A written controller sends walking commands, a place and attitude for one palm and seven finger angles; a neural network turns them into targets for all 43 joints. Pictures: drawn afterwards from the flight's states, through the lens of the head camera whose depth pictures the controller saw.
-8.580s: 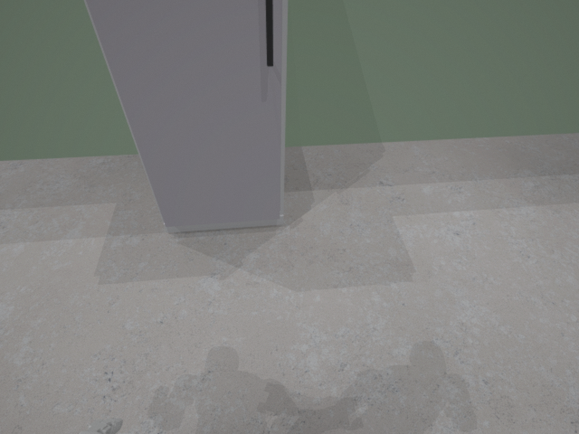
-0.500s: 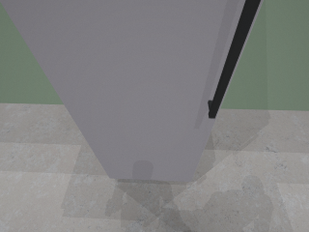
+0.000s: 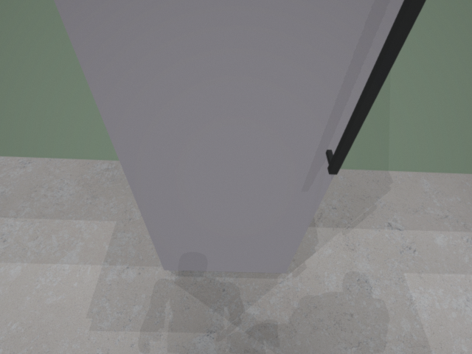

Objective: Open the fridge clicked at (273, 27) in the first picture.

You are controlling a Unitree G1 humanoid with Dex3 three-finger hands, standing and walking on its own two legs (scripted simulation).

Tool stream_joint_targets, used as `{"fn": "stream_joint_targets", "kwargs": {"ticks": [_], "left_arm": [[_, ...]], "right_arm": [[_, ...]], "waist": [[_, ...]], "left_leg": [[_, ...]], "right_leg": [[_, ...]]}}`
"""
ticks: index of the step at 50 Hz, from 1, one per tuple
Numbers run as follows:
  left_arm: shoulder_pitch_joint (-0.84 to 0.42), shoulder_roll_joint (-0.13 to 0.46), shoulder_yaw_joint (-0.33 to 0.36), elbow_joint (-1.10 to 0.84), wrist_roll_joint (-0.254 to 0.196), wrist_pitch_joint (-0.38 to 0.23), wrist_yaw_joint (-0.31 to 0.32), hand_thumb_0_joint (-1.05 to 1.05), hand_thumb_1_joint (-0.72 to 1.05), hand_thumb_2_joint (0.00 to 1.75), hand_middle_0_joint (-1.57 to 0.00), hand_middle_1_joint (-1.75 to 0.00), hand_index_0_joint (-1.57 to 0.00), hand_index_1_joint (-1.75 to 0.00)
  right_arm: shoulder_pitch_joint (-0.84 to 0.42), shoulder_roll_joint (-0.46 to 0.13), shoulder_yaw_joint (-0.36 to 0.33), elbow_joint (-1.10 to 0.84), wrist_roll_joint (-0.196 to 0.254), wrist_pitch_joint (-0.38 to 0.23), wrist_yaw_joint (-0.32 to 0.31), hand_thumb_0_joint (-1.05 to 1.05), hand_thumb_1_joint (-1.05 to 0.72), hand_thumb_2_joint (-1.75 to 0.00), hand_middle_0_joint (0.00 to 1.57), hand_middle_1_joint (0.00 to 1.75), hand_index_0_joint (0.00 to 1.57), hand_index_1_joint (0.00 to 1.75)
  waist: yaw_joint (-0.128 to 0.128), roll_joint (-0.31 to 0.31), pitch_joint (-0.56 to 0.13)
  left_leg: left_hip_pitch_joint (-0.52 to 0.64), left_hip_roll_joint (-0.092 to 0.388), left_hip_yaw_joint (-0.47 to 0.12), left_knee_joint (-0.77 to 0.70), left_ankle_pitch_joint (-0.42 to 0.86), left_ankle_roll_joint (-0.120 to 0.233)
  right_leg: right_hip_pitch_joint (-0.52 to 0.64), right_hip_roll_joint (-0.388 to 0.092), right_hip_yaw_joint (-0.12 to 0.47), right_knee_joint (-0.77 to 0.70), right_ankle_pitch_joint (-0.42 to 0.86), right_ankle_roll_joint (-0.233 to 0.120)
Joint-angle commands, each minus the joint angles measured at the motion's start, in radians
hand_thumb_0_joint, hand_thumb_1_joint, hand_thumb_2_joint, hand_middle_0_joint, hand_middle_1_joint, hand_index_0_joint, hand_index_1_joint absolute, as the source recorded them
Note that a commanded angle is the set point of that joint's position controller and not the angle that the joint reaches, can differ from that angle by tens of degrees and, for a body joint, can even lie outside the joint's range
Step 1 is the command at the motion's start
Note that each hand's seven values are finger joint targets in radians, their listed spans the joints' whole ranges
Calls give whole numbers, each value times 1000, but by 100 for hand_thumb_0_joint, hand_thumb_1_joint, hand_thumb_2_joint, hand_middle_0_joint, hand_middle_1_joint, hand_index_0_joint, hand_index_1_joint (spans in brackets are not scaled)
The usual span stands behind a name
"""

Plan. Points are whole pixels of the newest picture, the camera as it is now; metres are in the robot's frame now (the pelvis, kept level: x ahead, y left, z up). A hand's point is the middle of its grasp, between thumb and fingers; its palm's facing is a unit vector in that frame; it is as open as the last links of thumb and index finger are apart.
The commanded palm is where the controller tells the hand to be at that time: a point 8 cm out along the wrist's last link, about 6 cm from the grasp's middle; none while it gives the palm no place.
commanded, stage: come to a stop and stand still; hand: right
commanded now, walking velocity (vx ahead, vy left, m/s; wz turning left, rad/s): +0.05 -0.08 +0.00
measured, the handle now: (376, 63) +0.48 -0.18 +0.26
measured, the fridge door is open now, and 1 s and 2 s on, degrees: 0 0 0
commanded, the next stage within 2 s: look again from close up in 1.30 s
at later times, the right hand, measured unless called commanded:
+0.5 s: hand out of the picture -0.03 -0.22 -0.18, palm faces +0.05 +0.98 -0.18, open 7.3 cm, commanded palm none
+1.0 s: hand out of the picture -0.06 -0.23 -0.18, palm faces +0.04 +0.98 -0.20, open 7.4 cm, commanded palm none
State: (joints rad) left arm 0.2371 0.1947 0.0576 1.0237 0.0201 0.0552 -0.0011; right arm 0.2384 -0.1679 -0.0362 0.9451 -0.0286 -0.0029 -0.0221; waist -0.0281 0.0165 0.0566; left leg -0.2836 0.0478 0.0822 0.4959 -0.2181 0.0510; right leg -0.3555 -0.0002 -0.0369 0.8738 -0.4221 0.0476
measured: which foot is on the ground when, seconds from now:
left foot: down 0.00-1.00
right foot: up 0.00-0.14, down 0.16-1.00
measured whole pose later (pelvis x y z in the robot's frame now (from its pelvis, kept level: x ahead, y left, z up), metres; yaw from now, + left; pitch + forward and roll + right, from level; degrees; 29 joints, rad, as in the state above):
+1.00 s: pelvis -0.06 -0.05 -0.01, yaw -1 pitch -3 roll +0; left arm 0.31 0.17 0.01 1.04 0.02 -0.01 0.01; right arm 0.33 -0.15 0.01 1.08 -0.02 -0.01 -0.04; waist 0.01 -0.02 -0.02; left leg -0.24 0.04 0.03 0.52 -0.23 -0.01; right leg -0.21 0.02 -0.07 0.51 -0.25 -0.05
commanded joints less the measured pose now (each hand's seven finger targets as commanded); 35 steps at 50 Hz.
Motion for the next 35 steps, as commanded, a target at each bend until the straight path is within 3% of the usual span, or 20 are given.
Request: {"fn": "stream_joint_targets", "kwargs": {"ticks": [1, 3, 5, 6, 7, 8, 9, 10, 11, 14, 17, 20, 21, 22, 23, 26, 33, 34, 35], "left_arm": [[-15, 25, -5, -80, -7, -29, 1, 0, 90, 90, -20, -30, -20, -30], [31, 21, -11, -68, -7, -35, 3, 0, 90, 90, -20, -30, -20, -30], [106, 11, -18, -34, -7, -42, 8, 0, 90, 90, -20, -30, -20, -30], [149, 9, -19, -14, -10, -47, 13, 0, 90, 90, -20, -30, -20, -30], [173, 37, -18, -5, -8, -54, 19, 0, 90, 90, -20, -30, -20, -30], [160, 85, -13, -18, 1, -57, 22, 0, 90, 90, -20, -30, -20, -30], [118, 117, -13, -38, 5, -53, 27, 0, 90, 90, -20, -30, -20, -30], [81, 116, -19, -49, 11, -50, 27, 0, 90, 90, -20, -30, -20, -30], [41, 77, -26, -41, 9, -61, 32, 0, 90, 90, -20, -30, -20, -30], [50, 63, -35, -28, 3, -68, 44, 0, 90, 90, -20, -30, -20, -30], [88, 59, -36, -4, -2, -77, 48, 0, 90, 90, -20, -30, -20, -30], [110, 36, -42, 17, -12, -89, 44, 0, 90, 90, -20, -30, -20, -30], [113, 28, -41, 25, -11, -91, 42, 0, 90, 90, -20, -30, -20, -30], [112, 33, -40, 33, -11, -86, 43, 0, 90, 90, -20, -30, -20, -30], [120, 41, -40, 40, -11, -83, 42, 0, 90, 90, -20, -30, -20, -30], [120, 28, -47, 62, -10, -85, 40, 0, 90, 90, -20, -30, -20, -30], [128, 13, -50, 83, -7, -78, 36, 0, 90, 90, -20, -30, -20, -30], [132, 13, -49, 85, -8, -79, 36, 0, 90, 90, -20, -30, -20, -30], [10, 77, -48, 6, -18, -92, 22, 0, 90, 90, -20, -30, -20, -30]], "right_arm": [[95, -203, -53, -11, -8, -8, -16, 0, -90, -90, 20, 30, 20, 30], [75, -204, -54, -6, -7, -3, -15, 0, -90, -90, 20, 30, 20, 30], [42, -191, -48, 4, 3, 6, -12, 0, -90, -90, 20, 30, 20, 30], [17, -169, -44, 0, 4, 10, -12, 0, -90, -90, 20, 30, 20, 30], [15, -130, -32, 0, 9, 15, -11, 0, -90, -90, 20, 30, 20, 30], [25, -81, -21, -3, 15, 21, -7, 0, -90, -90, 20, 30, 20, 30], [18, -58, -15, -3, 13, 23, -7, 0, -90, -90, 20, 30, 20, 30], [20, -54, -12, 2, 9, 19, -5, 0, -90, -90, 20, 30, 20, 30], [24, -45, -9, 33, 2, 25, -8, 0, -90, -90, 20, 30, 20, 30], [58, -34, 1, 77, 5, 23, 1, 0, -90, -90, 20, 30, 20, 30], [73, -26, 8, 101, 9, 7, -2, 0, -90, -90, 20, 30, 20, 30], [110, -59, 14, 134, 14, -9, -10, 0, -90, -90, 20, 30, 20, 30], [108, -66, 14, 136, 13, -11, -13, 0, -90, -90, 20, 30, 20, 30], [101, -67, 13, 145, 14, -15, -13, 0, -90, -90, 20, 30, 20, 30], [89, -57, 16, 146, 16, -14, -14, 0, -90, -90, 20, 30, 20, 30], [74, -52, 21, 146, 14, -8, -15, 0, -90, -90, 20, 30, 20, 30], [99, -42, 25, 163, 14, -5, -14, 0, -90, -90, 20, 30, 20, 30], [99, -42, 25, 165, 14, -6, -14, 0, -90, -90, 20, 30, 20, 30], [181, -82, 38, 190, 3, -31, -52, 0, -90, -90, 20, 30, 20, 30]], "waist": [[-41, 148, -80], [-20, 157, -101], [17, 130, -98], [40, 111, -90], [45, 0, -83], [36, -175, -52], [24, -245, 5], [9, -176, 19], [-3, -272, 46], [-4, -160, 44], [-4, -66, 12], [6, -17, -40], [10, -51, -40], [16, 53, -57], [20, 84, -49], [17, 11, 12], [15, -25, 60], [17, -26, 54], [-23, -27, 63]], "left_leg": [[159, 276, -305, -201, 140, 151], [121, 256, -289, -201, 71, 137], [-1, 199, -233, -182, -70, 84], [-61, 160, -193, -145, -131, 48], [-105, 107, -144, -77, -164, 13], [-133, 28, -72, 20, -203, -30], [-92, 3, -9, 82, -229, -53], [-26, 2, -23, 128, -203, -50], [-10, 14, -33, 159, -198, -48], [-2, 10, -49, 174, -140, -47], [46, 18, -61, -6, -61, -56], [135, 76, -131, -93, 170, -31], [140, 89, -131, -84, 213, -24], [137, 74, -130, -78, 218, -25], [130, 75, -122, -87, 192, -27], [103, 64, -117, -111, 89, -32], [76, 55, -122, -137, -4, -27], [81, 53, -121, -135, 1, -28], [51, 91, -144, -114, 219, -30]], "right_leg": [[-58, -8, -3, -118, -19, -7], [19, -3, -8, -210, 4, -19], [196, 14, -36, -386, 131, -31], [285, -5, -34, -480, 176, -34], [325, -62, 13, -536, 178, -47], [249, -197, 188, -612, 164, -98], [108, -284, 256, -671, 141, -159], [6, -285, 237, -671, 123, -176], [-7, -246, 217, -702, 168, -169], [45, -203, 164, -647, 309, -167], [133, -178, 148, -573, 464, -157], [159, -109, 94, -517, 453, -100], [167, -101, 91, -525, 469, -94], [187, -106, 86, -510, 447, -87], [187, -108, 81, -515, 412, -85], [157, -107, 85, -554, 341, -85], [103, -101, 99, -607, 148, -79], [101, -102, 103, -609, 142, -79], [77, -111, 42, -399, 306, -56]]}}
